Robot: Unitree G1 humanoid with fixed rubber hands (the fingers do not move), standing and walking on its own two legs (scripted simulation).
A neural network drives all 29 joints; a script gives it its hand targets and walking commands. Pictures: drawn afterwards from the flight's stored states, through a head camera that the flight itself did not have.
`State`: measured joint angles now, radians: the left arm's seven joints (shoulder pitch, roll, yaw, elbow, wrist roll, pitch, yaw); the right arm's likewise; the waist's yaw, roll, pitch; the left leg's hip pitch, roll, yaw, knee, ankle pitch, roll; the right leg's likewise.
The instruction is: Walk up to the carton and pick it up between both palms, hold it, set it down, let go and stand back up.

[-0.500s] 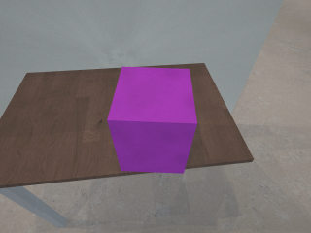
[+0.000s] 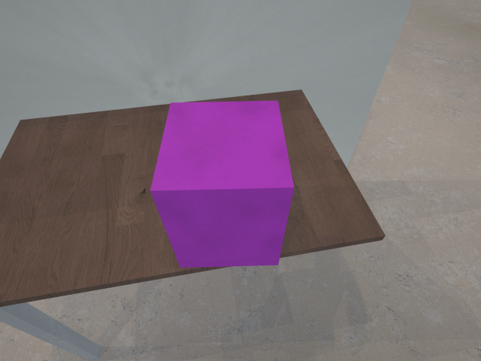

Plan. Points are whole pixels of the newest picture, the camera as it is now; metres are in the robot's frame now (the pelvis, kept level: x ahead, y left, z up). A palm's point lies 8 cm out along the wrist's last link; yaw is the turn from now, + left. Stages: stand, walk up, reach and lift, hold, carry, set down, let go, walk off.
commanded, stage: walk up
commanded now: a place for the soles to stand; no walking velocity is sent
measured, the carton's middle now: (226, 187) +0.43 +0.02 +0.03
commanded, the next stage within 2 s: stand in 1.10 s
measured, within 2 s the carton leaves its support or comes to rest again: neither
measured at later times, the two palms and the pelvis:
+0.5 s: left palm out of the picture +0.07 +0.29 -0.14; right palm out of the picture +0.05 -0.22 -0.15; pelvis -0.01 +0.04 -0.01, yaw -4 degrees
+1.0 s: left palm out of the picture +0.07 +0.24 -0.12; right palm out of the picture -0.03 -0.21 -0.14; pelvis +0.01 +0.03 +0.01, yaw -6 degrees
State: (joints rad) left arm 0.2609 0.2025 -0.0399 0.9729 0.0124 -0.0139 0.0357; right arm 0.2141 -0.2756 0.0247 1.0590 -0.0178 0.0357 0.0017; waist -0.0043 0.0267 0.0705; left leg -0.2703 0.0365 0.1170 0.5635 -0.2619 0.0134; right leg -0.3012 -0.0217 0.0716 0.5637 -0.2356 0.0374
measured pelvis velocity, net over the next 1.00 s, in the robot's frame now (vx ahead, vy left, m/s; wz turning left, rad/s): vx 0.01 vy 0.03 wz -0.10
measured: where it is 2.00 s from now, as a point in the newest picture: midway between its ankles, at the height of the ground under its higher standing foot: outside the picture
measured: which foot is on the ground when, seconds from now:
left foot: down 0.00-1.00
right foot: down 0.00-0.46, up 0.48-0.66, down 0.68-1.00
